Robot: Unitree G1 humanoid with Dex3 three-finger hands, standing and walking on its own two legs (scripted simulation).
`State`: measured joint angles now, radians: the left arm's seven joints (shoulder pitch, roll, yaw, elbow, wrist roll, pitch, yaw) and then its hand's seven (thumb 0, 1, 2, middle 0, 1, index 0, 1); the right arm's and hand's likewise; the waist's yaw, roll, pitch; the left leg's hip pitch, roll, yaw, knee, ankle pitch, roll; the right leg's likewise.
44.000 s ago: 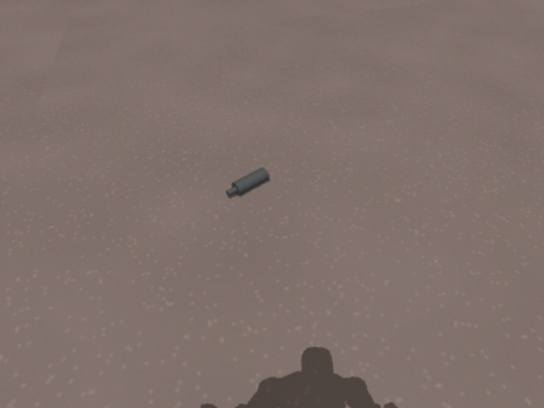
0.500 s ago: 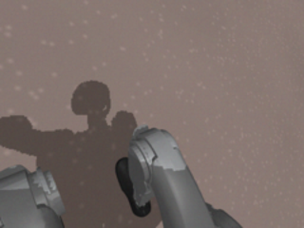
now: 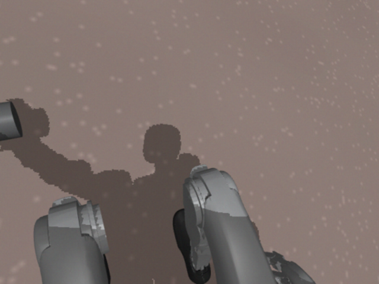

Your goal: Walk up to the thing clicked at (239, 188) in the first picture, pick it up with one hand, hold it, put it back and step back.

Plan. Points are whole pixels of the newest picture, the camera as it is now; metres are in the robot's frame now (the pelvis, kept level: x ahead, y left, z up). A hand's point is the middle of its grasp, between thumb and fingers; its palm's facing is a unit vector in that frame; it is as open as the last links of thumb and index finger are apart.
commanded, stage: settle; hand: left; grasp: from above
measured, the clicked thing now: out of the picture +0.46 +0.39 -0.21
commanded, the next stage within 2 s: lift in 0.26 s
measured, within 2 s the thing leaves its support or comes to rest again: neither
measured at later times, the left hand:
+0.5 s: hand out of the picture +0.45 +0.35 -0.12, palm faces -0.42 -0.09 -0.90, open 10.3 cm
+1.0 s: hand out of the picture +0.39 +0.34 +0.02, palm faces -0.43 -0.13 -0.89, open 10.2 cm
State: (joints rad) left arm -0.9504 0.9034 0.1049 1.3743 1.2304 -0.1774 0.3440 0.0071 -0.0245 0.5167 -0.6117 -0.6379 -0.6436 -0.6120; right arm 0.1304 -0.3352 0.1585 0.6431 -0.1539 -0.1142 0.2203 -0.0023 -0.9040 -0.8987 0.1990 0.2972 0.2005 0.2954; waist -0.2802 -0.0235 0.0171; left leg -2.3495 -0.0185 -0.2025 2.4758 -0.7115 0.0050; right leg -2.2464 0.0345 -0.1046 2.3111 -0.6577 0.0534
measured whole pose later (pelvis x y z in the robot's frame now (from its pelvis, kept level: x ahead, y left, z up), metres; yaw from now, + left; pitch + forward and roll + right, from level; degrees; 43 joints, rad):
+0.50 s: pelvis -0.01 +0.00 +0.02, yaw +3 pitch +34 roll -11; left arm -0.93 0.86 0.11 1.22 1.21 -0.22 0.19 0.01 -0.03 0.51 -0.65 -0.59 -0.68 -0.57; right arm 0.19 -0.32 0.10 0.63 -0.10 0.01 0.13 0.00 -0.91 -0.90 0.20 0.30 0.20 0.30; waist -0.26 0.01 -0.02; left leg -2.30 -0.03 -0.16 2.37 -0.66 0.00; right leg -2.21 0.01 -0.07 2.24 -0.63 0.05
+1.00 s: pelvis -0.01 -0.01 +0.12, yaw +7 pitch +34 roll -7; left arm -0.64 0.69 0.04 0.86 1.04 -0.13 0.05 0.01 -0.01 0.46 -0.67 -0.54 -0.70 -0.52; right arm 0.18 -0.28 0.01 0.60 -0.02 0.06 0.07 0.00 -0.91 -0.90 0.20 0.30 0.20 0.30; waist -0.15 0.03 -0.16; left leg -2.00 0.00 -0.10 2.05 -0.66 0.00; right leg -1.94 0.01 -0.03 1.96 -0.62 0.05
